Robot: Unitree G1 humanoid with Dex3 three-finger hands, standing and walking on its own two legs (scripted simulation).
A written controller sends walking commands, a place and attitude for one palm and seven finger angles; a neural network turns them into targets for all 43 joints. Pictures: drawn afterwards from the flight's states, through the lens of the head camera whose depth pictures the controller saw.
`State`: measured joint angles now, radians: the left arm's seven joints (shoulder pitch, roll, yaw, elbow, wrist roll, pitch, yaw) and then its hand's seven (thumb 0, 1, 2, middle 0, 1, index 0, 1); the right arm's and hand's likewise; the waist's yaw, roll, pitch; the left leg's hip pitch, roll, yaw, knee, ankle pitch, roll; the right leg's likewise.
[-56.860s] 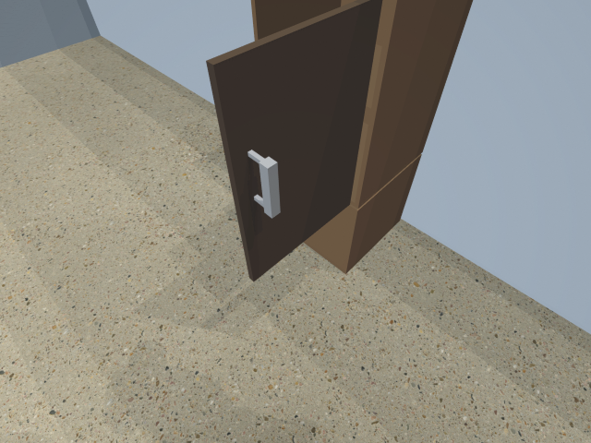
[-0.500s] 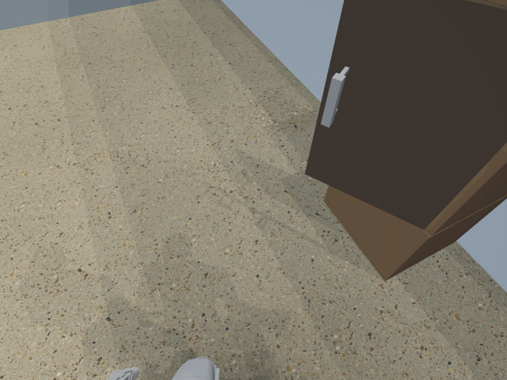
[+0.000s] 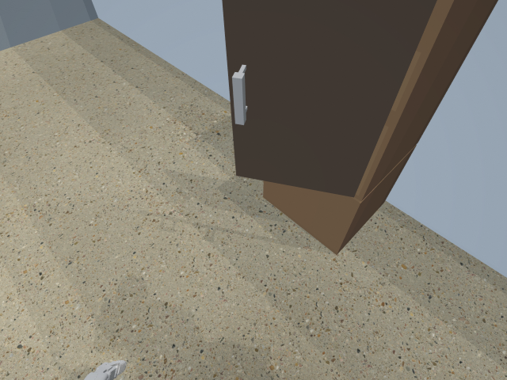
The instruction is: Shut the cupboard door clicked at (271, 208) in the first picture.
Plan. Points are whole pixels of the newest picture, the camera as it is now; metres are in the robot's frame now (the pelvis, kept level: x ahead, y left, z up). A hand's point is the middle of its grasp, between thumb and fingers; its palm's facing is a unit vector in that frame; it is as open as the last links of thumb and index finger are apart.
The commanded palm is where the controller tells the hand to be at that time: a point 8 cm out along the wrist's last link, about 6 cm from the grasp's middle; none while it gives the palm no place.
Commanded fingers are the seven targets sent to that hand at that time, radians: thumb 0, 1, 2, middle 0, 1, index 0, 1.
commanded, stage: turn to face it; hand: left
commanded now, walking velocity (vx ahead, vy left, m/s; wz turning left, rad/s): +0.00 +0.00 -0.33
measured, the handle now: (241, 95) +0.74 +0.06 +0.02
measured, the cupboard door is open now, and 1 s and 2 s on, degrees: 31 31 31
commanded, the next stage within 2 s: take the last steps up to it in 0.34 s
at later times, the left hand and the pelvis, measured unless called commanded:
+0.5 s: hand out of the picture +0.10 +0.20 -0.17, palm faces -0.12 -0.98 -0.16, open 7.4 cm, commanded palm none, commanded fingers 0.00 0.90 0.90 -0.20 -0.30 -0.20 -0.30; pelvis +0.01 +0.02 +0.01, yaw -9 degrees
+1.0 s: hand out of the picture +0.11 +0.13 -0.16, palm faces -0.16 -0.97 -0.16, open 7.4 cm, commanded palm none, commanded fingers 0.00 0.90 0.90 -0.20 -0.30 -0.20 -0.30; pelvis +0.09 -0.03 +0.02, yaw -11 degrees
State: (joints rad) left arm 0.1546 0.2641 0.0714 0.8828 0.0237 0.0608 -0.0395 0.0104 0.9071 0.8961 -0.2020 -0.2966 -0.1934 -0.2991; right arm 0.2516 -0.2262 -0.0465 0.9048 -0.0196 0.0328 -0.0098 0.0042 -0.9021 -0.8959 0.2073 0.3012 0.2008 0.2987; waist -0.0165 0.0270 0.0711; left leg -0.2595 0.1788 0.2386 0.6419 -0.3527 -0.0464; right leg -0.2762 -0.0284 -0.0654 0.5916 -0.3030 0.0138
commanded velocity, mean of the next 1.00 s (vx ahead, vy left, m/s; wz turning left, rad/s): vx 0.16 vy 0.01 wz -0.12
